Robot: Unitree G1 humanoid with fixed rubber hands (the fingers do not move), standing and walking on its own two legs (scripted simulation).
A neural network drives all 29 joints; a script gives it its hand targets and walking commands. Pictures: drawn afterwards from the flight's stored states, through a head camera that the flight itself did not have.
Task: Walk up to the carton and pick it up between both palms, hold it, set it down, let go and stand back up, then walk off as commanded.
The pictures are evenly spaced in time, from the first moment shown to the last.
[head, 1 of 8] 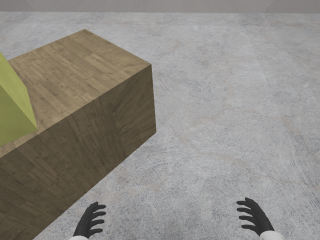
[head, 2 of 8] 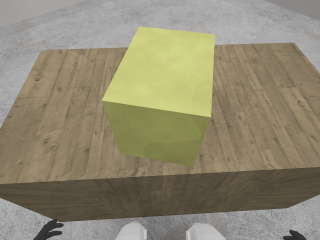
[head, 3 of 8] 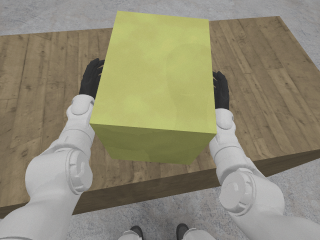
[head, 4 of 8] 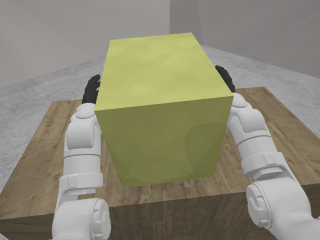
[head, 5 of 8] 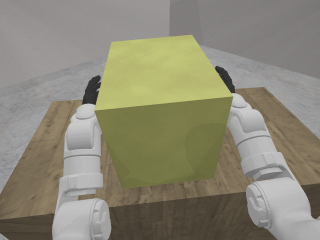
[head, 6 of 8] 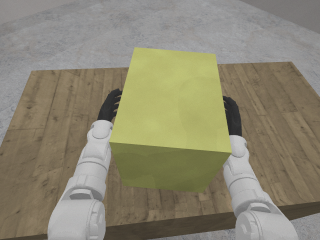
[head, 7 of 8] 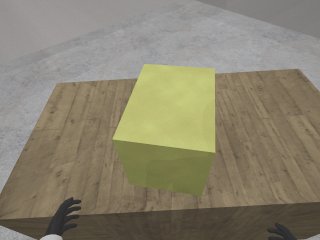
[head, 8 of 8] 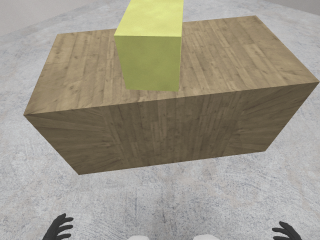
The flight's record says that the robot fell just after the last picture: no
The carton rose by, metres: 0.21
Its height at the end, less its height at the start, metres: +0.00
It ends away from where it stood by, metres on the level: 0.01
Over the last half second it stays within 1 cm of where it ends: yes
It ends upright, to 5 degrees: yes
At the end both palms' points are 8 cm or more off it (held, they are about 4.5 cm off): yes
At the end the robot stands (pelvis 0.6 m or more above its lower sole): yes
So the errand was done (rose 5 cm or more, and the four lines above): yes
